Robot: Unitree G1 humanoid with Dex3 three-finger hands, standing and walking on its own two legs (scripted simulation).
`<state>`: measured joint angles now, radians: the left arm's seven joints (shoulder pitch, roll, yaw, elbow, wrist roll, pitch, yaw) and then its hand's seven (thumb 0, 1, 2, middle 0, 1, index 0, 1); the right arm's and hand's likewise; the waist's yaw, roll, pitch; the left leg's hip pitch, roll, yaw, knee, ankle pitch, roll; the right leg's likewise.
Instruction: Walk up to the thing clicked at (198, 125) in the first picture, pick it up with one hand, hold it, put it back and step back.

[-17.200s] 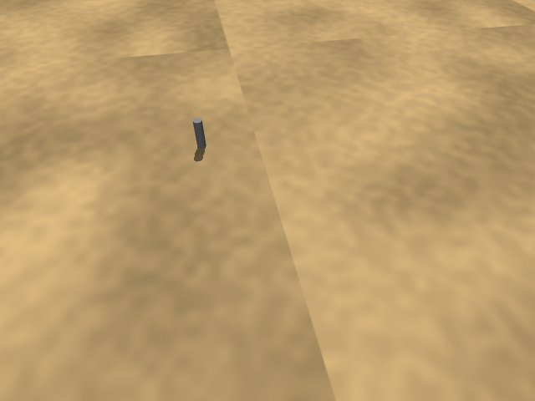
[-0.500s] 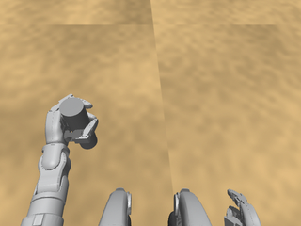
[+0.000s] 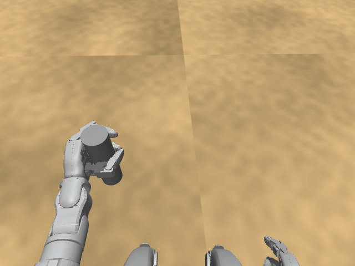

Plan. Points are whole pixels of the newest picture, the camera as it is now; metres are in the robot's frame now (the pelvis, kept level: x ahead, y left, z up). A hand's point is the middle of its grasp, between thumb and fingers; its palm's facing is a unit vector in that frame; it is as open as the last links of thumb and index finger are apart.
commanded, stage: lift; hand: left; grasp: from the side
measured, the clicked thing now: (104, 158) +0.34 +0.19 +0.02
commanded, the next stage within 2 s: hold in 0.38 s
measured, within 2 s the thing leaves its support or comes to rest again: neither
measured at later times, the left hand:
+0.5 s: hand (107, 145) +0.35 +0.17 +0.07, palm faces +0.13 -0.99 -0.01, open 7.1 cm
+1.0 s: hand (108, 142) +0.34 +0.16 +0.09, palm faces +0.13 -0.99 -0.01, open 7.1 cm
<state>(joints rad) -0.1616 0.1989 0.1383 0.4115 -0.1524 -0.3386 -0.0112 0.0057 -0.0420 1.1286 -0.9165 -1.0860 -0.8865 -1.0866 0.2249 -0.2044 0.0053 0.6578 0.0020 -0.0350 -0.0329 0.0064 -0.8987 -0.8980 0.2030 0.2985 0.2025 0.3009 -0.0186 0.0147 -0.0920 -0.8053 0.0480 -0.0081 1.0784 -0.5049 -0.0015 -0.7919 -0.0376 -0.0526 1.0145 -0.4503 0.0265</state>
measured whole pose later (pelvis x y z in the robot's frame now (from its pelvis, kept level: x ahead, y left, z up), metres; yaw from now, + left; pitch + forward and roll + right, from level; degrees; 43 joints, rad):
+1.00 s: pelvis +0.01 -0.01 +0.04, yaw +0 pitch +6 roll -1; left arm -0.13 0.17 0.14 0.43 -0.16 -0.35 -0.02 0.01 -0.04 1.13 -0.91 -1.09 -0.88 -1.09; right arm 0.23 -0.21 -0.01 0.68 0.00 -0.01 -0.03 0.01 -0.91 -0.90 0.20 0.30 0.20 0.30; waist -0.02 0.02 -0.04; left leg -0.53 0.05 0.00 0.85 -0.43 -0.01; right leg -0.53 -0.03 -0.05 0.81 -0.39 0.02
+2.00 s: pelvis +0.01 -0.01 +0.04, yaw +0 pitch +5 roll -1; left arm -0.14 0.17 0.14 0.46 -0.15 -0.37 -0.02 0.01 -0.04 1.13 -0.91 -1.09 -0.88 -1.10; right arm 0.23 -0.22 -0.02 0.69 0.00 -0.03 -0.02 0.01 -0.90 -0.90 0.20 0.30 0.20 0.30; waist -0.02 0.01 -0.02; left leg -0.50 0.04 0.01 0.81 -0.40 -0.01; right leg -0.50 -0.03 -0.05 0.77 -0.36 0.02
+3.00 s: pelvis +0.01 -0.01 +0.04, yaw +0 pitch +5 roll -1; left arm -0.13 0.17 0.14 0.45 -0.15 -0.37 -0.02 0.00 -0.04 1.12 -0.91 -1.10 -0.88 -1.10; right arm 0.24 -0.21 -0.02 0.69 0.00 -0.03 -0.02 0.01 -0.91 -0.91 0.20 0.30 0.20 0.30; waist -0.02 0.01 -0.03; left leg -0.50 0.04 0.00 0.82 -0.41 -0.01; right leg -0.50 -0.03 -0.05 0.77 -0.36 0.02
